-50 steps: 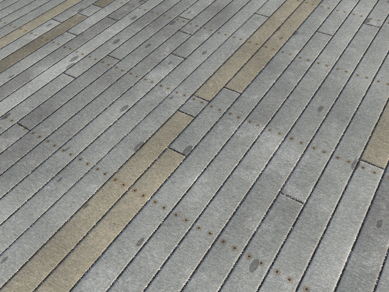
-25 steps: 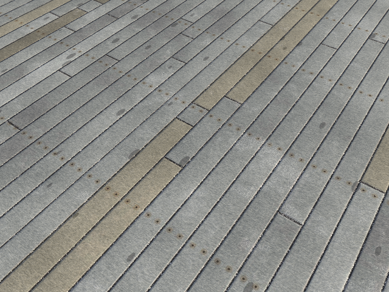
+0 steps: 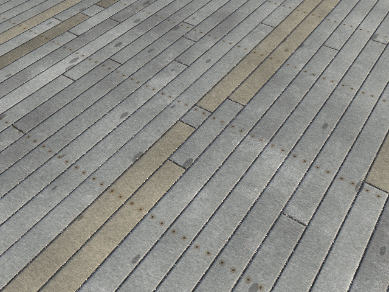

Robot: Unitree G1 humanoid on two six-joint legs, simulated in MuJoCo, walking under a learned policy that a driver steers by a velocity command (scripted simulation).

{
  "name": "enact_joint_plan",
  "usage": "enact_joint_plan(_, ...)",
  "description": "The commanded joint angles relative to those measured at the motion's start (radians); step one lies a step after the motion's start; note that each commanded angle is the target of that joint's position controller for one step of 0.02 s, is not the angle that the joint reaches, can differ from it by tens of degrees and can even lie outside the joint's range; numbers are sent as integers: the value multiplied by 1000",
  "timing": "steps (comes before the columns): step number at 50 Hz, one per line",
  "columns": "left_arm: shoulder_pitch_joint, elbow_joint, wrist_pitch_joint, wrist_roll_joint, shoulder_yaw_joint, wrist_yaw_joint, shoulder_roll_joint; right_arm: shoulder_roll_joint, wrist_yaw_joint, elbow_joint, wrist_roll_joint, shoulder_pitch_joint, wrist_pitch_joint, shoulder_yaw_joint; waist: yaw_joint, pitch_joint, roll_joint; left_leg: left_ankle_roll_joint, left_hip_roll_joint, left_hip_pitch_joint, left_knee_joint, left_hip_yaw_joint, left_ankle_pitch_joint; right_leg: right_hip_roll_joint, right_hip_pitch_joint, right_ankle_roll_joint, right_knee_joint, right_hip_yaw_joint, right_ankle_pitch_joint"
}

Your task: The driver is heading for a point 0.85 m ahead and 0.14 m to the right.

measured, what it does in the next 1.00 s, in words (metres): walks ahead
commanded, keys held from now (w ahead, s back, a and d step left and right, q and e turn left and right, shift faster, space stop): no key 0.20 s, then w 0.28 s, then w+e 0.52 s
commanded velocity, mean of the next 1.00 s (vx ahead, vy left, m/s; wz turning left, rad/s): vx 0.29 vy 0.00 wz -0.19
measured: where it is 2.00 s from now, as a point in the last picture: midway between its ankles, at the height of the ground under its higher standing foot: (237, 224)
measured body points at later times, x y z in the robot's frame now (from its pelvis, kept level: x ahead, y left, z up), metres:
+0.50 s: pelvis +0.05 +0.04 -0.01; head +0.06 +0.06 +0.44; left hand +0.01 +0.31 -0.16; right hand +0.14 -0.24 -0.13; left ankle +0.08 +0.15 -0.74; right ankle -0.06 -0.10 -0.74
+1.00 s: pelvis +0.29 +0.03 -0.02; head +0.32 +0.02 +0.42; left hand +0.55 +0.20 -0.12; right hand +0.17 -0.22 -0.17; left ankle +0.09 +0.15 -0.73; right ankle +0.41 -0.08 -0.73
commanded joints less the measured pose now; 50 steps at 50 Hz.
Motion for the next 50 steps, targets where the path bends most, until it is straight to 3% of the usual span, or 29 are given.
enact_joint_plan(1, 33, -18, -11, 1, 16, 5, 109, -112, -4, -17, 0, -21, -8, -18, -3, -20, -1, 34, 39, 112, -44, -41, 208, -51, -142, -5, -107, 49, 156)
enact_joint_plan(10, 80, 3, -18, 1, 8, 7, 85, -102, -6, 40, 1, -8, -6, -9, -8, -7, -5, 31, 36, 97, -56, -40, 168, -50, -159, -7, -121, 48, 125)
enact_joint_plan(12, 113, 15, -15, -8, 17, 12, 103, -94, -7, 55, 5, 6, -4, -8, -2, -7, -38, 30, -14, 63, -5, 13, -91, -55, -164, -38, -156, 72, -136)
enact_joint_plan(13, 111, 5, -13, -14, 28, 16, 136, -95, -6, 52, 8, -3, -7, -10, 5, 27, -82, 29, -44, -12, 57, 49, -227, -92, -173, -76, -192, 134, -306)
enact_joint_plan(14, 130, -2, -16, -20, 39, 19, 164, -96, -2, 35, 8, -38, -17, -11, 24, 71, -126, 28, -54, -113, 147, 72, -265, -170, -168, -124, -256, 240, -447)
enact_joint_plan(15, 132, -8, -25, -26, 54, 21, 201, -90, 6, 13, 12, -72, -32, -9, 33, 117, -172, 37, -24, -198, 258, 68, -223, -280, -163, -180, -319, 369, -501)
enact_joint_plan(16, 138, -9, -37, -25, 60, 22, 203, -88, 16, 0, 19, -93, -47, -9, 38, 155, -169, 47, 24, -289, 342, 35, -225, -348, -140, -220, -349, 442, -467)
enact_joint_plan(17, 153, -9, -50, -20, 58, 20, 179, -92, 24, -7, 27, -104, -60, -12, 42, 174, -149, 54, 58, -388, 409, 6, -270, -375, -73, -236, -350, 466, -388)
enact_joint_plan(18, 158, -12, -60, -23, 57, 17, 160, -90, 32, -11, 33, -100, -71, -13, 36, 175, -128, 60, 85, -456, 415, -11, -285, -370, -1, -228, -334, 444, -311)
enact_joint_plan(20, 153, -23, -66, -34, 60, 9, 152, -82, 46, -18, 38, -109, -93, -13, 34, 145, -98, 64, 94, -413, 278, 11, -249, -315, 46, -184, -301, 333, -167)
enact_joint_plan(22, 135, -31, -61, -36, 65, 1, 171, -59, 55, 1, 37, -61, -103, -11, 1, 96, -106, 52, 42, -180, 138, 90, -142, -247, -64, -157, -256, 217, -81)
enact_joint_plan(24, 123, -42, -57, -33, 65, -4, 176, -85, 53, 73, 37, 120, -96, -31, -76, 25, -92, 38, -46, 141, 68, 155, -11, -187, -227, -133, -140, 145, 37)
enact_joint_plan(25, 104, -50, -63, -33, 56, -6, 155, -124, 45, 97, 38, 230, -94, -50, -138, -18, -49, 59, -18, 289, 27, 92, -23, -145, -303, -99, 19, 101, 167)
enact_joint_plan(26, 63, -92, -71, -24, 32, -9, 76, -226, 33, 110, 26, 368, -97, -75, -186, -81, 189, 153, 232, 434, -131, -276, -171, -32, -478, -17, 407, -12, 92)
enact_joint_plan(27, 67, -125, -89, -40, 27, -1, 34, -252, 45, 122, 6, 431, -114, -67, -171, -155, 302, 276, 411, 471, -303, -690, -285, 70, -617, 0, 688, 90, -237)
enact_joint_plan(28, 58, -127, -101, -73, 43, -3, 88, -192, 47, 104, 3, 333, -132, -43, -122, -71, 170, 271, 428, 393, -302, -644, -370, 0, -690, -29, 820, 193, -196)
enact_joint_plan(29, 48, -128, -106, -81, 50, -9, 111, -131, 49, 70, 11, 238, -140, -25, -90, 8, 131, 218, 384, 314, -308, -488, -351, -51, -711, -60, 820, 191, -84)
enact_joint_plan(31, 55, -112, -101, -61, 66, -7, 106, -83, 55, 41, 6, 141, -144, -6, -44, 61, 96, 134, 293, 215, -329, -240, -114, -107, -650, -73, 722, 176, 83)
enact_joint_plan(32, 69, -105, -91, -56, 70, -14, 100, -61, 53, 43, -4, 147, -141, 2, -33, 51, 106, 108, 255, 190, -329, -142, -11, -120, -602, -74, 694, 162, 129)
enact_joint_plan(34, 64, -105, -73, -52, 70, -27, 64, -75, 42, 53, -16, 193, -139, 1, -33, 46, 87, 115, 233, 188, -330, -41, 165, -118, -600, -57, 675, 136, 178)
enact_joint_plan(38, -70, -179, -66, -45, 63, -36, 37, -110, 18, 38, -24, 203, -132, -1, -41, 82, 41, 132, 233, 182, -367, 65, 288, -114, -676, -20, 498, 115, 301)
enact_joint_plan(43, -251, -276, -68, -35, 41, -68, 8, -133, 1, 35, -5, 277, -117, -8, -82, 111, 25, 124, 249, 247, -359, 180, 404, -97, -650, -35, 261, -7, 376)
enact_joint_plan(45, -284, -308, -68, -36, 41, -84, 10, -142, 0, 32, 0, 294, -104, -13, -73, 106, 30, 119, 266, 313, -300, 216, 554, -74, -634, -63, 209, -46, 332)
enact_joint_plan(48, -202, -321, -63, -39, 70, -100, 69, -187, -11, -4, 1, 254, -82, -26, 16, -2, 107, 105, 283, 376, -82, 254, 1060, 18, -449, -122, 213, -120, 215)
enact_joint_plan(49, -101, -305, -58, -42, 91, -101, 112, -205, -13, -20, -1, 233, -74, -32, 76, -67, 128, 101, 286, 355, 65, 250, 1135, 47, -318, -149, 213, -122, 179)
enact_joint_plan(50, 56, -268, -54, -42, 123, -92, 172, -211, -11, -39, 4, 201, -71, -34, 162, -146, 112, 82, 259, 261, 276, 252, 1060, 73, -86, -187, 137, -98, 221)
